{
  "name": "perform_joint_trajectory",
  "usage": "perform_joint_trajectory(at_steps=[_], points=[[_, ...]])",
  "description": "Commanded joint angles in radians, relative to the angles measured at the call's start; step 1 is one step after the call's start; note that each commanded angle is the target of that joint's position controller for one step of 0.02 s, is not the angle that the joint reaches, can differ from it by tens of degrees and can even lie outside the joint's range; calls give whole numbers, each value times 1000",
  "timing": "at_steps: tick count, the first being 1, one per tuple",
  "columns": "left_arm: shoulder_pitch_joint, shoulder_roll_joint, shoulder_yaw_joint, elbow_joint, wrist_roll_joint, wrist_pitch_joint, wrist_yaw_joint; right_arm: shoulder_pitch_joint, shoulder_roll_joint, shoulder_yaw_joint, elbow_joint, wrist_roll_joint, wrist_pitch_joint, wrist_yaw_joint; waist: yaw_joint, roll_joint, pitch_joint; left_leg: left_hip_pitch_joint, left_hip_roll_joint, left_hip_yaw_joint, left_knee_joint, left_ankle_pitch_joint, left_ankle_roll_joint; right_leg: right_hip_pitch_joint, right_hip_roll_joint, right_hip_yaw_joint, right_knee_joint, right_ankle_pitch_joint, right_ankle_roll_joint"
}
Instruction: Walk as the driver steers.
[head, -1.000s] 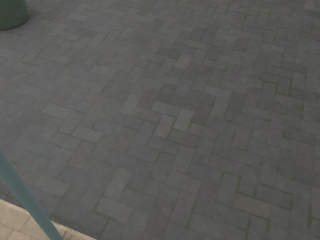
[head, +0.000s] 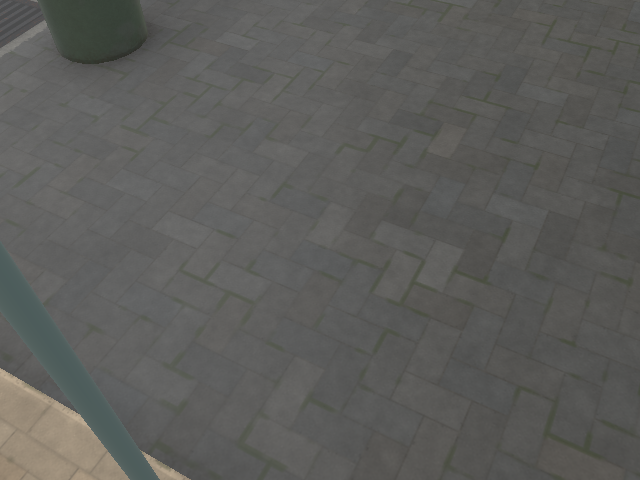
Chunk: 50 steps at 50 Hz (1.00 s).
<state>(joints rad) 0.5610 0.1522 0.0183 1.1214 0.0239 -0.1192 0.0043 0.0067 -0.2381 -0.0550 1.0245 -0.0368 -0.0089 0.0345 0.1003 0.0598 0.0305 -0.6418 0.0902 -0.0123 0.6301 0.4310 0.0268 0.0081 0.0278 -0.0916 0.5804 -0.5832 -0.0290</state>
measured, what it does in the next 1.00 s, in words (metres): goes down, turning right: left foot 0.17 m lower, then right foot 0.17 m lower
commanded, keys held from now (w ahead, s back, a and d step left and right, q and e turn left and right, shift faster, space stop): w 0.04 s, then w+e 0.56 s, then e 0.40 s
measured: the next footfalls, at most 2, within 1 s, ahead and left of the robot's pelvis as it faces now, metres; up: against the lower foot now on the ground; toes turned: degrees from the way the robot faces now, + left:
left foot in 0.16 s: +0.25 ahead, +0.15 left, -0.17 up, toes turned +2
right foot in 0.66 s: +0.59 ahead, -0.13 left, -0.33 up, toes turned -21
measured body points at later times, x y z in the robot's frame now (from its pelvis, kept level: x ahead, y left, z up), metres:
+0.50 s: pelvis +0.33 +0.05 -0.18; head +0.34 +0.03 +0.27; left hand +0.50 +0.24 -0.31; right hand +0.19 -0.11 -0.33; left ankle +0.21 +0.15 -0.87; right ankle +0.49 -0.14 -0.87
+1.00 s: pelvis +0.60 +0.01 -0.31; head +0.62 +0.00 +0.13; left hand +0.82 +0.21 -0.43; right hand +0.67 -0.31 -0.39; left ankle +0.76 +0.08 -1.03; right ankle +0.56 -0.12 -1.04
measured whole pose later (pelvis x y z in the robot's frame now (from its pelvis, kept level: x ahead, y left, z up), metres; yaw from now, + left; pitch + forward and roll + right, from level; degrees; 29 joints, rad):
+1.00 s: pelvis +0.60 +0.01 -0.31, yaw -29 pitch +3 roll -1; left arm 0.23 0.26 0.07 0.79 -0.02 0.02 0.05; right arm 0.01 -0.23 -0.05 0.73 0.01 -0.04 -0.05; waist 0.04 0.03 -0.01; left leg -0.56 0.01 -0.09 0.68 -0.06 -0.08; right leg -0.40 0.07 0.12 0.64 -0.29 0.00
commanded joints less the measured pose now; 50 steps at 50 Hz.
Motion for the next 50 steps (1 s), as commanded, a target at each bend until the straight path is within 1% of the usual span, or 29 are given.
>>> perform_joint_trajectory(at_steps=[1,3,4,6,7,8,9,10,12,14,15,17,19,23,25,27,28,29,31,33,34,35,36,38,39,41,43,47,50], points=[[-27,116,16,-35,-1,-8,-17,-178,-33,5,-110,5,-13,19,40,-115,130,148,-16,67,-128,116,46,-241,-144,132,-80,237,-128],[10,109,18,-24,16,11,-6,-202,-37,10,-130,15,-13,10,74,-122,153,110,4,48,-217,33,36,-132,-146,147,29,333,-125],[232,76,-25,106,98,16,-36,-90,-28,47,-109,-127,-33,44,36,-48,122,134,101,-68,-282,-28,67,-59,-215,242,67,214,-144],[95,160,1,48,92,31,-62,39,-76,26,-49,-88,-57,27,0,9,87,278,50,10,-258,-161,33,-50,-164,241,251,278,-156],[-25,207,13,1,99,44,-80,302,-109,12,42,-48,-76,18,-115,68,0,562,17,41,-268,-98,15,-141,-90,178,468,333,-121],[-34,202,4,21,126,60,-116,556,-173,-18,114,-36,-76,19,-233,131,-53,889,46,49,-294,44,29,-336,-40,159,716,329,-68],[215,20,-19,88,79,59,-138,723,-235,-30,115,-53,-58,54,-185,261,-349,1387,142,-37,117,335,199,-619,83,180,1179,-176,-29],[205,53,-13,50,61,41,-150,768,-284,-43,117,-64,-57,58,-199,210,-406,1433,230,-156,157,535,294,-766,90,192,1415,-231,4],[-182,140,-5,-132,11,-8,-123,612,-201,-31,114,-67,-65,54,-258,15,-46,1047,367,-417,-203,-684,315,-1194,-35,239,1424,-13,-70],[-152,136,-1,-99,48,-25,-85,350,68,69,20,-94,-96,50,-83,-100,88,493,304,-312,-286,-510,270,-852,-166,363,951,468,-132],[-153,90,-3,-91,66,-14,-80,312,95,82,13,-93,-116,29,-57,-90,117,327,284,-220,-334,-454,271,-726,-193,347,768,505,-151],[-174,47,1,-107,90,22,-93,307,59,83,5,-48,-130,-3,-32,8,107,206,220,-93,-386,-463,262,-616,-195,271,611,522,-140],[-170,36,-15,-150,108,35,-109,344,65,88,-7,-71,-149,-33,-38,-32,45,241,174,24,-274,-383,243,-617,-213,235,472,683,-120],[-327,77,-26,-241,52,48,-96,447,36,107,36,-118,-163,-44,-74,-26,71,127,91,144,-164,-634,149,-396,-178,174,181,1160,-75],[-438,155,-9,-278,68,51,-96,550,35,108,54,-80,-154,-41,-124,-64,169,339,146,104,-87,-617,143,-600,-186,175,64,997,-79],[-602,122,-26,-330,80,46,-98,744,24,102,120,-57,-129,-65,-218,-75,210,618,182,49,-41,-606,148,-780,-209,167,-107,972,-69],[-757,98,-14,-367,-135,50,-102,568,-67,45,64,113,-100,-110,-269,-42,270,512,136,88,111,-583,89,-827,-100,134,-102,1049,-33],[-788,76,-27,-373,-140,52,-110,592,-58,52,57,104,-84,-115,-273,-115,215,549,137,100,168,-553,77,-795,-105,95,-114,1039,-27],[-649,59,-19,-349,-83,70,-111,572,-61,38,40,83,-58,-105,-215,-85,117,458,137,131,344,-319,70,-501,-57,9,-147,977,-39],[-179,213,59,-211,-48,94,-75,460,-80,26,2,67,-74,-68,25,-119,-148,247,54,190,866,-196,-7,115,0,-49,-201,1200,-108],[-51,359,86,-160,-20,95,-59,499,27,42,-29,39,-97,-52,47,-402,-252,-215,-89,205,1459,-1323,-96,560,-224,165,34,1863,-269],[2,358,83,-179,-8,80,-41,506,-17,52,-108,101,-122,-30,79,-406,-551,-420,-76,-47,1602,-1367,-103,854,-432,449,202,1901,-469],[-60,316,76,-234,-11,96,-15,379,-73,37,-176,90,-138,-28,104,-263,-589,-511,-30,-87,1475,-1296,-108,816,-434,511,94,1637,-485],[-232,326,79,-299,-8,119,12,325,-20,54,-234,82,-116,-47,-24,44,-485,-495,30,-91,1303,-1090,-95,438,-470,656,-97,941,-427],[-336,294,69,-346,-10,113,19,339,-18,42,-210,66,-88,-68,-86,83,-386,-416,41,-112,1249,-993,-103,144,-511,689,-142,867,-411],[-496,272,60,-398,-27,87,5,311,-56,13,-216,55,-25,-100,-178,23,-76,-102,38,-87,788,-860,-116,-503,-359,490,-268,824,-324],[-529,283,74,-436,-22,90,21,273,-34,3,-217,26,-38,-108,-177,-60,-95,228,-56,4,337,-594,-125,-693,-126,248,-223,870,-237],[-444,241,74,-402,-39,121,51,152,-41,-15,-285,64,-32,-92,-146,-211,-187,294,-110,-32,126,-435,-148,-509,-154,315,-146,738,-215],[-467,182,75,-444,-54,126,51,212,-70,-39,-297,27,-20,-77,-214,-186,-158,487,-83,-31,-56,-446,-62,-596,-72,382,-11,389,-97]])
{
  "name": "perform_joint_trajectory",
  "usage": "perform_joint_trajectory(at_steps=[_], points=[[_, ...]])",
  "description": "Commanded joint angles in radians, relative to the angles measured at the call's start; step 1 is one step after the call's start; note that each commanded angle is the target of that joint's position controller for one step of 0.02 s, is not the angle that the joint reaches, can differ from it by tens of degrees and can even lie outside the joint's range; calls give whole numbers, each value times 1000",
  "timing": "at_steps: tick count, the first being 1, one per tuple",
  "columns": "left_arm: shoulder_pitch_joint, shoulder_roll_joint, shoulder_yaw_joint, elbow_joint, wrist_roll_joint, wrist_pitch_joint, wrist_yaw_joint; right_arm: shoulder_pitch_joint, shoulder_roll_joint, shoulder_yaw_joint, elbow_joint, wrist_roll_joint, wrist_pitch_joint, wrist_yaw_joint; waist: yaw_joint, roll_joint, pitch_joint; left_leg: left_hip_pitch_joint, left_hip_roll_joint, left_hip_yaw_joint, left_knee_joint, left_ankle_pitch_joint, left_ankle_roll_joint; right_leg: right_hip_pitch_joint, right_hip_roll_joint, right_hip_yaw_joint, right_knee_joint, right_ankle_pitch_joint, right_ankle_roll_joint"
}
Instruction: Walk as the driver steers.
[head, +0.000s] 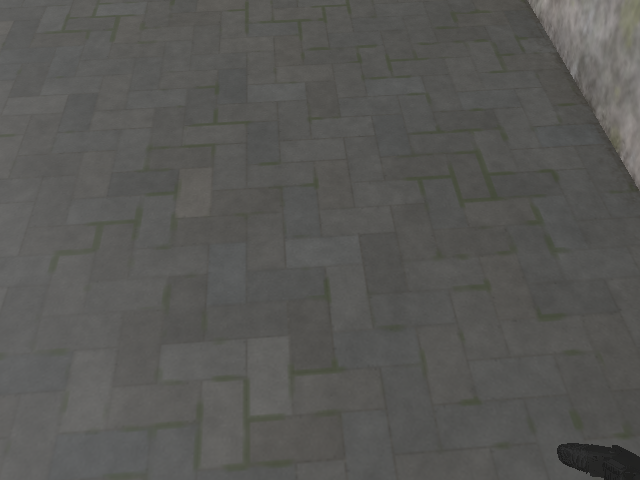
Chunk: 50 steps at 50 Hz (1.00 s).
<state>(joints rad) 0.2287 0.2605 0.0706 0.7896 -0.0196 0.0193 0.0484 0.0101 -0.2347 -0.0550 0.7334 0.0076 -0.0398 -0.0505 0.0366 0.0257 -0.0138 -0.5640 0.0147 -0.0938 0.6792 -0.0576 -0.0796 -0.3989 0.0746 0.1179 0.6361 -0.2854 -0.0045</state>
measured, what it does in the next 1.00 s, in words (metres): steps on the spot, turning right: right foot, then left foot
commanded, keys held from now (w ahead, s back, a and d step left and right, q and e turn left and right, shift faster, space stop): e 0.38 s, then no key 0.62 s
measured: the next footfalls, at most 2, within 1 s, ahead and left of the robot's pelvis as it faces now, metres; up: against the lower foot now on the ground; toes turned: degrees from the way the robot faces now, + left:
right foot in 0.42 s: +0.05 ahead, -0.11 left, +0.00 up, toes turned -16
left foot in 0.74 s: +0.14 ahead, +0.13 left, +0.00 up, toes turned -19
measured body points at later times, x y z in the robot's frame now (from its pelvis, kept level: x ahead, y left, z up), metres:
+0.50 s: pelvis +0.04 +0.00 +0.01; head +0.06 -0.04 +0.45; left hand +0.27 +0.20 -0.08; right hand +0.11 -0.32 -0.11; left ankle +0.08 +0.14 -0.67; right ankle +0.01 -0.09 -0.72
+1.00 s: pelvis +0.07 +0.00 +0.01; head +0.08 +0.00 +0.46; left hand +0.29 +0.18 -0.10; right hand +0.10 -0.29 -0.10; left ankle +0.10 +0.14 -0.72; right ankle +0.01 -0.09 -0.72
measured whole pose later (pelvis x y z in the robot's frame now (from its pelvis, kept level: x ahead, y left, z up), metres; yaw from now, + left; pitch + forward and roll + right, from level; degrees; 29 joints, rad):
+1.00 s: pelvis +0.07 +0.00 +0.01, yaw -20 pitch +0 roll +0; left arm 0.16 0.20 0.07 0.77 0.00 0.03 -0.01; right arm 0.18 -0.23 -0.06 0.77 -0.01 0.00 0.01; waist -0.02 0.00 0.01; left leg -0.23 0.04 -0.01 0.54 -0.31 -0.04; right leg -0.22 0.05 0.05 0.54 -0.32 -0.02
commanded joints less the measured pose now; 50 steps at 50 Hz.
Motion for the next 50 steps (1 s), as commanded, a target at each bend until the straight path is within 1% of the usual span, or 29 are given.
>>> perform_joint_trajectory(at_steps=[1,2,3,4,5,6,7,9,12,13,17,19,20,21,22,23,24,26,27,29,31,34,36,38,39,40,41,43,50], points=[[-70,-20,4,-112,5,-11,6,288,-138,-56,7,-37,7,7,-144,23,-128,547,202,-130,-170,214,106,-319,0,77,224,-191,-34],[101,-33,1,-132,8,-22,-4,279,-207,-67,-24,-56,10,22,-40,283,-204,587,429,-437,-224,352,261,-406,91,92,482,-474,3],[97,69,24,-155,-11,-26,-15,218,-236,-76,-53,-55,8,34,-23,308,-248,566,460,-600,-342,26,341,-480,34,103,658,-384,13],[29,131,48,-146,-18,-9,-6,158,-174,-63,-71,-43,11,34,-28,223,-147,464,400,-474,-356,-126,319,-505,-9,70,741,-279,16],[-1,160,61,-140,-7,14,9,70,-123,-47,-85,-28,24,31,-17,150,-87,353,327,-336,-365,-216,265,-472,-40,53,733,-183,19],[5,162,66,-133,2,38,14,5,-95,-37,-92,-19,30,27,4,141,-59,257,288,-240,-369,-184,249,-399,-52,28,752,-125,35],[30,146,67,-139,8,51,6,-12,-105,-39,-100,-21,36,17,17,140,-52,199,257,-156,-373,-155,237,-331,-53,-4,759,-73,51],[8,112,60,-161,-1,53,-2,-1,-116,-40,-99,-29,37,1,6,128,-53,191,215,-31,-373,-91,225,-277,-55,-63,652,-3,64],[-77,53,29,-203,2,43,-17,72,-131,-46,-75,-20,32,-7,-40,102,-115,320,267,-10,-351,22,270,-255,-90,-77,445,-38,63],[-83,43,21,-218,4,38,-26,85,-159,-55,-68,-18,29,-4,-42,126,-135,336,286,2,-351,28,275,-224,-110,-81,384,-52,56],[-64,78,29,-221,0,37,-51,82,-196,-70,-73,1,29,18,-45,161,-162,336,316,36,-329,-28,253,-72,-94,-139,174,-92,12],[-15,57,29,-200,1,38,-53,90,-192,-71,-68,18,45,23,-23,128,-149,324,311,71,-253,-38,218,42,-49,-207,-41,-13,-26],[18,62,35,-182,5,39,-49,126,-173,-67,-55,18,53,26,-20,107,-139,276,282,102,-187,-48,175,140,-23,-208,-153,51,-52],[39,120,50,-185,10,34,-41,137,-127,-56,-61,4,56,33,-30,-29,-117,119,215,189,9,-152,91,274,-132,-20,-235,214,-101],[35,231,66,-214,9,30,-28,114,-61,-27,-120,-45,49,50,-65,-351,-93,-190,71,264,347,-578,-6,395,-389,330,-229,635,-234],[60,204,54,-226,64,10,-41,32,-113,-43,-136,-20,38,46,19,-266,-196,-198,48,74,479,-588,2,320,-471,390,-266,599,-374],[7,176,45,-218,73,-4,-52,12,-162,-58,-131,1,48,39,-5,-180,-157,-179,55,44,526,-518,11,280,-412,306,-267,544,-348],[-106,95,21,-214,22,-10,-49,63,-150,-63,-93,-13,69,20,-59,-129,-116,-136,74,18,486,-384,10,229,-317,175,-250,510,-246],[-141,96,20,-213,16,-11,-44,100,-144,-62,-79,-18,74,18,-79,-140,-109,-79,68,23,473,-328,3,187,-296,130,-245,548,-231],[-150,68,14,-199,16,-11,-41,117,-114,-55,-70,-8,76,27,-87,-133,-112,-4,65,25,377,-270,1,189,-255,78,-242,544,-211],[-133,65,16,-180,19,-10,-39,90,-79,-39,-74,-6,73,36,-67,-133,-108,58,64,40,199,-267,5,216,-235,55,-224,533,-198],[-101,68,14,-156,30,-4,-44,73,-93,-36,-82,3,66,45,-44,-145,-104,159,45,70,25,-332,13,224,-255,95,-215,488,-212],[-115,45,2,-145,24,-4,-47,108,-87,-31,-71,-2,59,51,-75,-140,-82,279,45,78,-187,-162,32,195,-239,110,-218,383,-176],[-75,37,4,-129,37,-10,-48,139,-134,-35,-68,-29,52,56,-52,-65,-94,408,110,12,-226,183,58,161,-170,87,-190,210,-95],[-30,52,13,-126,42,-15,-58,135,-186,-51,-53,-24,48,62,2,46,-97,410,114,20,-162,176,85,147,-115,46,-205,155,-68],[-70,63,15,-117,34,-18,-60,122,-150,-50,-54,-17,44,68,-34,67,-85,354,96,25,-178,60,90,187,-97,14,-190,145,-51],[-107,70,18,-116,23,-15,-60,121,-122,-44,-52,-17,39,70,-51,55,-65,332,88,26,-198,22,81,196,-95,5,-171,145,-48],[-126,44,16,-119,24,-5,-56,121,-107,-37,-46,-15,29,66,-52,38,-57,331,78,36,-204,8,68,203,-99,2,-164,193,-54],[-100,33,23,-77,18,-7,-57,148,-106,-37,-33,-13,31,51,-56,-11,-29,372,65,46,-199,-8,71,187,-103,2,-180,196,-54]])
